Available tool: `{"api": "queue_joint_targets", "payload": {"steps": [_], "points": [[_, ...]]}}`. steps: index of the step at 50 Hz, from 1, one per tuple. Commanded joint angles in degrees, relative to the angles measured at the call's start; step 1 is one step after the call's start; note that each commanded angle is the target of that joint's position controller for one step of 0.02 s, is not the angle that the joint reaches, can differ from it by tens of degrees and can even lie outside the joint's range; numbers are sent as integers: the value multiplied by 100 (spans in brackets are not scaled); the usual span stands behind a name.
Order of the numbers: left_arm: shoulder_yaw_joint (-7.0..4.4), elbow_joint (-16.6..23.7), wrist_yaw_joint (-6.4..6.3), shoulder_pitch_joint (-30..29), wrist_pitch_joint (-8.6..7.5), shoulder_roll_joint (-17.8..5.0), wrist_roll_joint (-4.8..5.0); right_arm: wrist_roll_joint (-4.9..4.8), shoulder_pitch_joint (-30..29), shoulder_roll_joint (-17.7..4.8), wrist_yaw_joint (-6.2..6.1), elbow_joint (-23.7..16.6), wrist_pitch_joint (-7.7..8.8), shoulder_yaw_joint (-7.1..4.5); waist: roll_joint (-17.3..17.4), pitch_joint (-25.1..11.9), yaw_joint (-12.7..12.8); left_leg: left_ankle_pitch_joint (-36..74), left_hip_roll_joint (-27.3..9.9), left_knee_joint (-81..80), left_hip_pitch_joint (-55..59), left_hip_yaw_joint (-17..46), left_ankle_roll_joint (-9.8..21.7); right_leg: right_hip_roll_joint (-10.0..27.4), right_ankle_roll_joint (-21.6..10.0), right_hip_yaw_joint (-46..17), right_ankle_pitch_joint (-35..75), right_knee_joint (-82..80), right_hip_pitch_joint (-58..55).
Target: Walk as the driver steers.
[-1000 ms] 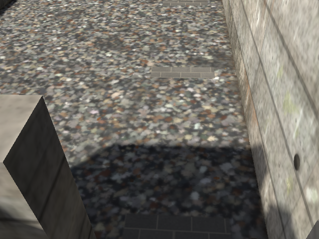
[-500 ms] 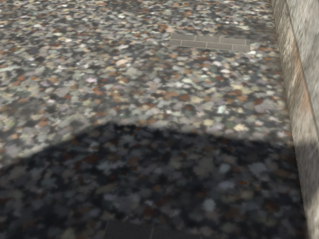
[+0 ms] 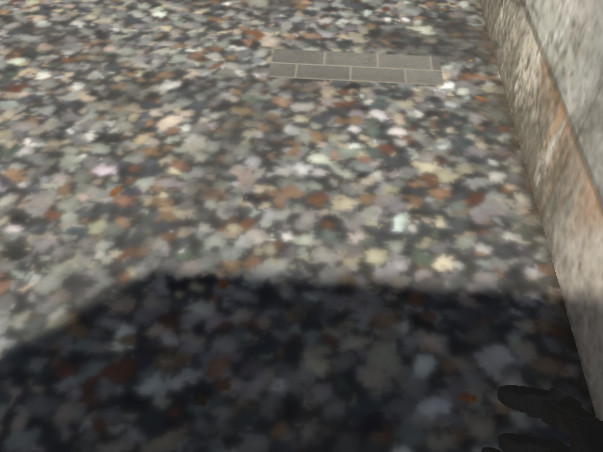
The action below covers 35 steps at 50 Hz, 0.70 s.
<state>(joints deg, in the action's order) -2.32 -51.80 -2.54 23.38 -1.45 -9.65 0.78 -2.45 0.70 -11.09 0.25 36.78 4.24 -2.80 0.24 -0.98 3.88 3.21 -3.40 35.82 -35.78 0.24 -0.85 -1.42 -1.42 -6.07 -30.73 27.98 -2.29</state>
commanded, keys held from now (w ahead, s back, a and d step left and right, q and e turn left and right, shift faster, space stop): w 0.36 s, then w+e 0.28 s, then w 0.36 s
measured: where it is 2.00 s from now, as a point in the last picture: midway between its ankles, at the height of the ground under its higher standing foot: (358, 212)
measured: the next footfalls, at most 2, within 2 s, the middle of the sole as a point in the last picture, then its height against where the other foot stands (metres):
left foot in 0.02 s outside the picture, level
right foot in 0.60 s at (373, 424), level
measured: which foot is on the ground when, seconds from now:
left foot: up 0.00-0.00, down 0.02-0.62, up 0.64-1.00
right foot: down 0.00-0.04, up 0.06-0.58, down 0.60-1.00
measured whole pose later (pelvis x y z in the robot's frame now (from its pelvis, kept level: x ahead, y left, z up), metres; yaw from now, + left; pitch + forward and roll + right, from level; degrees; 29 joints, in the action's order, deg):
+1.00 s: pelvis +0.64 +0.00 +0.03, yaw -10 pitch +1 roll -1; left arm -3.1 -50.2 0.8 18.8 -5.1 -13.6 1.0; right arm 0.1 4.5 -14.7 0.6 46.3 4.8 -3.3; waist 1.8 1.1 4.2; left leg 7.5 -5.2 32.4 -36.8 3.7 0.2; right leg -4.9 -3.2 -4.3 -14.9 15.4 1.6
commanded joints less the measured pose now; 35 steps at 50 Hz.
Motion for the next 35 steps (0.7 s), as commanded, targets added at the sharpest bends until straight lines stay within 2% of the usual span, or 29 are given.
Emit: {"api": "queue_joint_targets", "payload": {"steps": [1, 2, 3, 4, 5, 6, 7, 8, 9, 10, 11, 13, 15, 17, 19, 20, 21, 23, 25, 26, 27, 28, 29, 30, 31, 32, 33, 34, 35], "points": [[-282, 224, 183, -283, -190, -876, -57, 32, 1590, -955, 38, -30, 157, -358, -901, -1019, -1395, -476, 77, -116, 3244, 122, 704, 815, -575, -381, 5796, 1954, 962], [-76, 332, 367, 648, -292, 47, -182, 110, 2242, -1213, 108, 138, 102, -381, 1047, -2473, -851, -269, -1215, 426, 5775, 1964, 1141, 117, -341, -242, 1078, 4152, 2858], [-21, 190, 547, 1033, -414, -126, 228, 144, 3215, -1393, 215, 684, 82, -460, 2700, -3365, -1175, -3238, -1822, -1742, 6839, 5011, 1986, -577, -228, -878, -204, 5503, 4319], [-149, 269, 502, 363, -403, -624, 361, 128, 3070, -1003, 199, 719, 30, -415, 2061, -2302, -1344, -4082, -1749, -2066, 6545, 4796, 1780, -159, -272, -772, 235, 6109, 5359], [-188, 517, 417, -575, -354, -762, 287, 102, 2502, -638, 146, 711, -23, -310, 1183, -1251, -1309, -3619, -1519, -1953, 5586, 3895, 1490, 116, -287, -221, 748, 6205, 5784], [-207, 707, 329, -1030, -311, -775, 61, 106, 1947, -561, 134, 628, -28, -253, 409, -739, -1025, -2772, -1328, -1988, 4309, 3092, 1327, 370, -301, 5, 1289, 5785, 5483], [-224, 808, 247, -1097, -279, -678, -41, 154, 1497, -522, 110, 599, 29, -233, 326, -419, -670, -2344, -1094, -2138, 3296, 2556, 1239, 607, -317, -6, 1669, 5222, 4983], [-222, 834, 226, -891, -231, -554, -26, 181, 1309, -440, 105, 624, 59, -195, 424, -334, -396, -2150, -914, -2319, 2720, 2219, 1144, 715, -345, -18, 1826, 5033, 4500], [-200, 870, 198, -797, -201, -357, 83, 188, 1289, -356, 96, 702, 80, -156, 524, -275, -268, -2032, -845, -2500, 2577, 1998, 1149, 792, -365, 6, 1949, 4972, 4366], [-196, 881, 198, -712, -202, -350, 165, 187, 1444, -482, 104, 794, 120, -153, 458, -257, -237, -1899, -832, -2668, 2707, 1816, 1233, 853, -400, 69, 2008, 4808, 4547], [-212, 996, 144, -977, -281, -531, 187, 190, 1357, -622, 97, 952, 151, -156, 379, 171, -124, -1442, -791, -2853, 2215, 1617, 1228, 920, -335, 43, 2257, 4267, 4522], [-226, 1024, 105, -1249, -305, -607, 31, 216, 1574, -780, 37, 1123, 137, -171, 352, 285, -175, -380, -684, -2939, 2299, 1051, 1244, 879, -208, 215, 2800, 3405, 4625], [-209, 1087, 149, -1625, -339, -579, 10, 197, 1892, -779, -24, 1275, 98, -150, 450, 322, -314, 10, -627, -2946, 2639, 786, 1257, 849, -107, 332, 3443, 2531, 4747], [-179, 1167, 232, -2037, -365, -545, 23, 171, 2047, -825, -58, 1322, 76, -146, 428, 348, -454, -20, -571, -2951, 2806, 586, 1225, 785, -97, 405, 4093, 1694, 4556], [-159, 1266, 313, -2421, -339, -533, 102, 89, 2370, -806, -77, 1495, 144, -147, 402, 529, -640, 61, -698, -3074, 3119, 445, 1212, 741, -153, 468, 4401, 1197, 4486], [-157, 1195, 266, -2367, -330, -583, 126, 162, 2423, -866, -75, 1558, 155, -170, 467, 540, -649, 193, -714, -3025, 3471, 350, 1188, 774, -170, 368, 4277, 961, 4570], [-127, 1236, 305, -2649, -330, -589, 126, 131, 2597, -737, -71, 1658, 187, -150, 290, 614, -746, -24, -744, -3016, 3652, 207, 1138, 712, -164, 446, 4338, 661, 4567], [-81, 1347, 384, -3044, -356, -531, 150, 138, 2720, -817, -74, 1771, 166, -180, 218, 784, -862, -23, -923, -2940, 4084, 110, 1096, 642, -220, 462, 4267, 386, 4666], [-53, 1462, 472, -3274, -394, -557, 187, 169, 2635, -912, -100, 1798, 121, -223, 191, 849, -853, 345, -1059, -2775, 4473, -57, 1022, 554, -323, 480, 3875, 194, 4667], [-56, 1490, 558, -3321, -410, -681, 226, 198, 2564, -824, -97, 1758, 123, -193, 148, 741, -839, 764, -1057, -2583, 4624, -187, 934, 464, -406, 578, 3573, 122, 4433], [-137, 1486, 625, -3157, -373, -808, 168, 234, 2320, -1000, -124, 1669, 88, -254, 260, 675, -659, 1910, -1101, -2332, 4442, -281, 844, 264, -526, 699, 3338, 143, 3879], [-221, 1398, 634, -2768, -337, -997, 126, 248, 2203, -1152, -155, 1589, 55, -297, 467, 321, -464, 3138, -1062, -1854, 4536, -350, 769, 38, -632, 866, 2988, 320, 3268], [-345, 1201, 621, -2020, -303, -1222, 117, 281, 2077, -1234, -182, 1507, -7, -322, 591, -136, -82, 4118, -936, -907, 4556, -504, 673, -216, -794, 1004, 2734, 363, 2427], [-479, 936, 567, -950, -270, -1466, 97, 291, 1903, -1214, -222, 1360, -41, -310, 472, -631, 439, 4136, -731, 583, 3704, -722, 480, -213, -1021, 775, 3041, 309, 891], [-618, 941, 519, -120, -275, -1960, 31, 325, 2573, -585, -122, 1195, 58, -90, -916, -1763, 309, 2041, -185, 2946, 1066, -641, 91, 1167, -2007, -1580, 2847, 525, -2021], [-527, 787, 533, 39, -251, -1779, 93, 256, 2784, -382, -2, 1289, 264, 47, -1529, -2750, 193, -3187, 822, 4390, 261, 192, -44, 2197, -2608, -4201, 1973, -889, -2641], [-395, 753, 510, -170, -261, -1323, 19, -16, 2205, -932, 41, 1124, 421, -136, -1205, -2181, 295, -3036, 450, 4615, -299, 796, 198, 1905, -2127, -3678, 1561, -1113, -2305], [-337, 841, 488, -791, -306, -1171, 30, -106, 1568, -1028, -19, 845, 475, -134, -825, -1275, 130, -2683, 112, 4270, -461, 737, 360, 1699, -1748, -2801, 2007, -1126, -1387], [-284, 858, 480, -1172, -338, -1015, 57, -14, 1220, -934, -51, 797, 472, -134, -138, -576, -75, -2316, -93, 3725, -413, 628, 391, 1500, -1624, -2126, 2893, -1341, -346]]}}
